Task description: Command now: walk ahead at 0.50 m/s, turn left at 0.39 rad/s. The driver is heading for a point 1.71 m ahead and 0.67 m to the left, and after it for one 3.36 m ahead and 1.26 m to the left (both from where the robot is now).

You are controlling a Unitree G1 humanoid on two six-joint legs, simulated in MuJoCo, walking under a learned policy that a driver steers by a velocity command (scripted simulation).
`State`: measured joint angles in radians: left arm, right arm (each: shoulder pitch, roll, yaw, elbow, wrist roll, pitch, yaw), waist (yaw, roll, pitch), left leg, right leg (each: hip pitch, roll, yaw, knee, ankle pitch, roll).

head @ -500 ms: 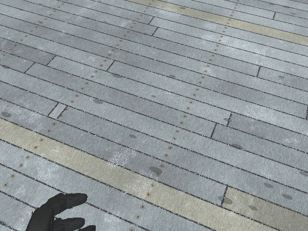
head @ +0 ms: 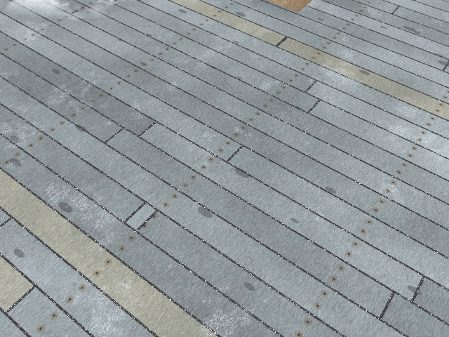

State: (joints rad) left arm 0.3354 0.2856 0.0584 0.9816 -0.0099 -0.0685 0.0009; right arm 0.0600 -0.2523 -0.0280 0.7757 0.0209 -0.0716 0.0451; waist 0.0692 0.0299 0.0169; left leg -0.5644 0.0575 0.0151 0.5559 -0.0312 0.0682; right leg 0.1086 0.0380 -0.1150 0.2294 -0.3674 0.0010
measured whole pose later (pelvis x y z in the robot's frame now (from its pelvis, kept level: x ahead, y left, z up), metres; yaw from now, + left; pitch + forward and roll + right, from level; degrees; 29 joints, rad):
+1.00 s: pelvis +0.54 +0.11 +0.00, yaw +33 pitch +2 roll -2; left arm 0.34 0.30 0.07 0.90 -0.02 -0.07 -0.01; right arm 0.08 -0.26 -0.05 0.59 0.02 -0.03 0.04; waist 0.11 0.03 0.04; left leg -0.61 0.07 0.00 0.63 -0.08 0.05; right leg 0.09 -0.01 -0.21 0.24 -0.36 0.02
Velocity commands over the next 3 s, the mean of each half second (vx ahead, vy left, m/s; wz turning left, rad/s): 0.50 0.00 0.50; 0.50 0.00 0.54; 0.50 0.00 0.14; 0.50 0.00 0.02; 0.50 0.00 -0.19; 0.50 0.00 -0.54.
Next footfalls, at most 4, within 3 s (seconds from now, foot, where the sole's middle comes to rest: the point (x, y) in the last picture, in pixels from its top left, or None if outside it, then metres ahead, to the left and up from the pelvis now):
0.02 left None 0.20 0.11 -0.76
0.52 right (259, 324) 0.51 -0.05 -0.76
1.06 left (142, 272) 0.65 0.32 -0.76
1.58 right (170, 177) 1.03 0.29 -0.76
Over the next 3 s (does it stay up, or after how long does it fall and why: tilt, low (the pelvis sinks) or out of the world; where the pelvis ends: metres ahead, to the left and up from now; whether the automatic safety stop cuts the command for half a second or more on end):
stays up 1.49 0.68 0.02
